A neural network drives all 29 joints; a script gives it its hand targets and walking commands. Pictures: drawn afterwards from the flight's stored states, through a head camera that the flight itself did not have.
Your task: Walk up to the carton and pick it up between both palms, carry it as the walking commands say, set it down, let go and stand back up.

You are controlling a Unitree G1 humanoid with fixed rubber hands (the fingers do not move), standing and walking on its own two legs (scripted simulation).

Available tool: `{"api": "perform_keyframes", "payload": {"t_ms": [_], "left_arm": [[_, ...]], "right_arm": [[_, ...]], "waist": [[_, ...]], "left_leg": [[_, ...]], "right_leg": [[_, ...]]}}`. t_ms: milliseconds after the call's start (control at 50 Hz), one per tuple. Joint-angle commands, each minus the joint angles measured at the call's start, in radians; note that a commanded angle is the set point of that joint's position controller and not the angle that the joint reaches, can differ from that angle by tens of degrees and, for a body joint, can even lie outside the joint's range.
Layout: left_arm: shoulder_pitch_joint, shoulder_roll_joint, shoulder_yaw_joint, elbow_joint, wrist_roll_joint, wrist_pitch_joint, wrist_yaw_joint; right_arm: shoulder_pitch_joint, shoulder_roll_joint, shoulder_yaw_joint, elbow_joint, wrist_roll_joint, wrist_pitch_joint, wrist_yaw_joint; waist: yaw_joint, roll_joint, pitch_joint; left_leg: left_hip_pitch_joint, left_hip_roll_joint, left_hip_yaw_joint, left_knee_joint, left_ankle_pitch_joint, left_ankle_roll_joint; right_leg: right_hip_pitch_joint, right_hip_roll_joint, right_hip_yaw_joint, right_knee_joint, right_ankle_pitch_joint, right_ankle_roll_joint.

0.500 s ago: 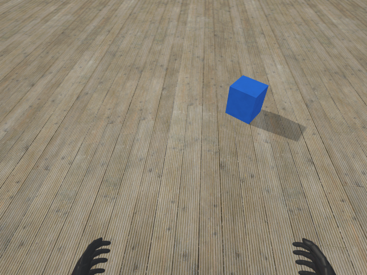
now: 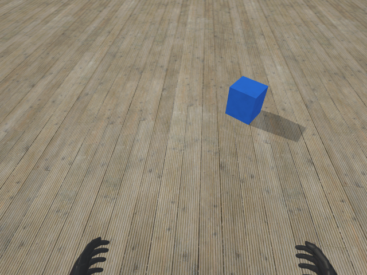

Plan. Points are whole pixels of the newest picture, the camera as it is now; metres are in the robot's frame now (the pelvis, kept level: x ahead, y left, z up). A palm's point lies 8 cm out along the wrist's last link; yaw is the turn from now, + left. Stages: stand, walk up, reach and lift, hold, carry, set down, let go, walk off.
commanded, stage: stand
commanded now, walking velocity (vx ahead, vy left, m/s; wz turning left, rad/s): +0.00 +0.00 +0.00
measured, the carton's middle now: (245, 100) +1.43 -0.45 -0.62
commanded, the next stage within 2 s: walk up in 1.26 s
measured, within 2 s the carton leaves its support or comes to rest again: neither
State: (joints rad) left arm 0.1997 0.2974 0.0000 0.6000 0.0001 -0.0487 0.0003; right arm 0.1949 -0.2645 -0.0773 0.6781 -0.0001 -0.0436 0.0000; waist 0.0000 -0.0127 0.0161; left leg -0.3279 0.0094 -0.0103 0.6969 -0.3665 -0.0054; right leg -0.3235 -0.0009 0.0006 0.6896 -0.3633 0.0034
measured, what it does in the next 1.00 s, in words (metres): stands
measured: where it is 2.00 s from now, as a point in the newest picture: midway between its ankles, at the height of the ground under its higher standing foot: outside the picture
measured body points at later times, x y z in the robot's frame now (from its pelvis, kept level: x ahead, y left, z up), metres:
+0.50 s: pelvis -0.01 +0.00 +0.00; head -0.01 +0.01 +0.45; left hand +0.16 +0.26 -0.08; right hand +0.14 -0.27 -0.09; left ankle +0.00 +0.12 -0.72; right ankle +0.00 -0.12 -0.72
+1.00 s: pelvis -0.02 +0.00 +0.00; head -0.01 +0.01 +0.45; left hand +0.15 +0.26 -0.08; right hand +0.13 -0.28 -0.09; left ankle +0.00 +0.12 -0.72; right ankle +0.00 -0.12 -0.72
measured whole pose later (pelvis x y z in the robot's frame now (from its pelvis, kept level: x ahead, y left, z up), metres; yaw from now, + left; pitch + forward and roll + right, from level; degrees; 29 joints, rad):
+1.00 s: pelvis -0.02 +0.00 +0.00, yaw +0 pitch -1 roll +0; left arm 0.20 0.30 0.00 0.60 0.00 -0.05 0.00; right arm 0.19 -0.27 -0.08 0.73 0.00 -0.05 0.00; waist 0.00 -0.01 0.02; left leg -0.33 0.01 -0.01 0.70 -0.35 -0.01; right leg -0.32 0.00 0.00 0.69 -0.34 0.00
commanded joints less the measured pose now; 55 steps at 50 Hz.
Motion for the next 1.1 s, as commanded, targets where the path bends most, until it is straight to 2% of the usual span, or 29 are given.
{"api": "perform_keyframes", "payload": {"t_ms": [0,500,1080], "left_arm": [[-0.048,0.216,0.088,-0.021,0.029,-0.027,0.013],[-0.052,0.224,0.086,-0.004,0.029,-0.028,0.011],[-0.057,0.224,0.084,0.008,0.025,-0.028,0.008]], "right_arm": [[-0.063,-0.244,-0.049,-0.058,-0.032,-0.023,-0.002],[-0.073,-0.248,-0.046,-0.026,-0.03,-0.025,0.003],[-0.078,-0.254,-0.045,-0.003,-0.027,-0.025,0.003]], "waist": [[0.001,0.007,-0.074],[-0.001,0.012,-0.034],[0.002,0.0,-0.039]], "left_leg": [[0.021,0.078,-0.095,-0.105,0.21,0.086],[0.004,0.078,-0.109,-0.15,0.124,0.084],[0.018,0.079,-0.114,-0.155,0.147,0.083]], "right_leg": [[0.042,-0.083,0.084,-0.092,0.218,-0.08],[0.028,-0.084,0.099,-0.129,0.137,-0.083],[0.036,-0.087,0.102,-0.137,0.154,-0.082]]}}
